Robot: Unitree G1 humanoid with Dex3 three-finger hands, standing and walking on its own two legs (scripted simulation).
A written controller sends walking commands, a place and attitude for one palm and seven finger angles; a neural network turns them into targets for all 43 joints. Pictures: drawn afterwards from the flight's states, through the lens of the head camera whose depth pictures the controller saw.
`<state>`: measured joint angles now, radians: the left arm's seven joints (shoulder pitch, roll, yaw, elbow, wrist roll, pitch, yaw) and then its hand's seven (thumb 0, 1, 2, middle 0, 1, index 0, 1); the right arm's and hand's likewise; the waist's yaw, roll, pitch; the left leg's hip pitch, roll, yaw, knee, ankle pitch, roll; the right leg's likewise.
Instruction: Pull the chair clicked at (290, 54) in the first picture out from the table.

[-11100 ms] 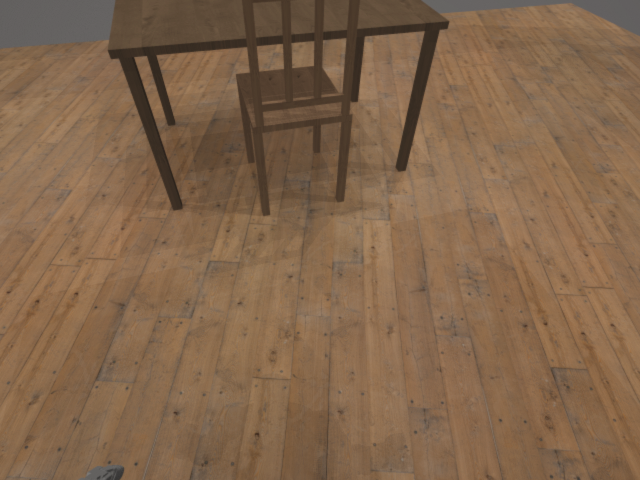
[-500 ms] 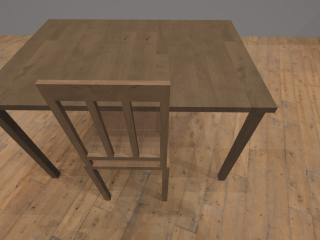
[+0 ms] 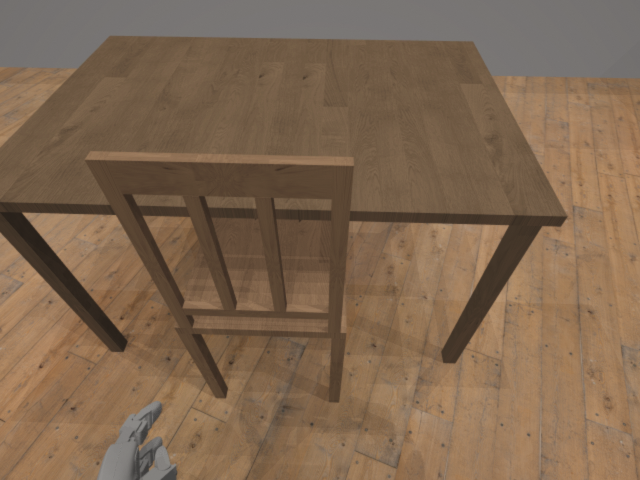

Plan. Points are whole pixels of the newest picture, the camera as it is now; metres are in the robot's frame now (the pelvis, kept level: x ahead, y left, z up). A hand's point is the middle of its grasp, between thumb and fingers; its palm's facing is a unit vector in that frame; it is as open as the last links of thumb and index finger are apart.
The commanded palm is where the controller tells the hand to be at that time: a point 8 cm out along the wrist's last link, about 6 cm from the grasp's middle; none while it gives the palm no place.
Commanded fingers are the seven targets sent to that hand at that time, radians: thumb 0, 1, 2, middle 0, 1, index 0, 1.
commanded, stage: raise the hand toward the chair's back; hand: left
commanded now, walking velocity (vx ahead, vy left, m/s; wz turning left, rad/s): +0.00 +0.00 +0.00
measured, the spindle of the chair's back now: (214, 258) +0.48 +0.21 -0.06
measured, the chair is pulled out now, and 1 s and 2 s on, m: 0.00 0.00 0.00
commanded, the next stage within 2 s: aim the fingers beside a spindle in 1.96 s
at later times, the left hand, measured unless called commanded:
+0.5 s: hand (188, 465) +0.16 +0.17 -0.05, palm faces -0.01 -1.00 -0.06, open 11.1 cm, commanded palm +0.13 +0.23 -0.05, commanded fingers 0.00 0.13 0.57 -0.12 -0.18 -0.12 -0.18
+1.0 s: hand (172, 435) +0.19 +0.20 -0.05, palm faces +0.00 -1.00 -0.04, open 15.3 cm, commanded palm +0.16 +0.25 -0.04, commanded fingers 0.00 -0.45 0.32 -0.06 -0.09 -0.06 -0.09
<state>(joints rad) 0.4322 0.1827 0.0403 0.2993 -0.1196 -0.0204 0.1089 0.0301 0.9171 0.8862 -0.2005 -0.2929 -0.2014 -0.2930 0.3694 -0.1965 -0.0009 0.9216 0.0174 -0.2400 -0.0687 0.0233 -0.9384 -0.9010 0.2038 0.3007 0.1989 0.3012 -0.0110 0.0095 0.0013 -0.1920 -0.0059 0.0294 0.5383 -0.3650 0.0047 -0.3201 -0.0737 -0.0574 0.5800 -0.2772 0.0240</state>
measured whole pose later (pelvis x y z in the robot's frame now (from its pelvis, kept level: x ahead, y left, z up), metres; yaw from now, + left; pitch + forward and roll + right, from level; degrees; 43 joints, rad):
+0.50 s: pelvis -0.06 -0.02 -0.10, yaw +2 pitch +16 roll -2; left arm 0.37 0.22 0.14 -0.02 -0.24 -0.47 -0.31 0.01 0.36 0.67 -0.14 -0.21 -0.15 -0.21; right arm 0.14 -0.21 0.03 0.51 0.01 -0.25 -0.03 0.01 -0.91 -0.90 0.20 0.30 0.20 0.30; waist 0.04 0.01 -0.13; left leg -0.97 0.03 -0.06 1.30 -0.62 -0.02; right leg -1.03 -0.07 -0.12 1.21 -0.47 -0.02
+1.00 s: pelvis -0.04 +0.01 -0.08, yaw +1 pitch +17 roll -2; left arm 0.38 0.24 0.18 0.00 -0.25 -0.39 -0.26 0.00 -0.23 0.42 -0.09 -0.12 -0.09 -0.12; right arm 0.24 -0.26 -0.02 0.51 0.02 -0.23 -0.05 0.01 -0.91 -0.90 0.20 0.30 0.20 0.30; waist -0.02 0.00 -0.14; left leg -0.89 0.02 -0.02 1.20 -0.60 0.01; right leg -0.96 -0.07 -0.08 1.11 -0.44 0.02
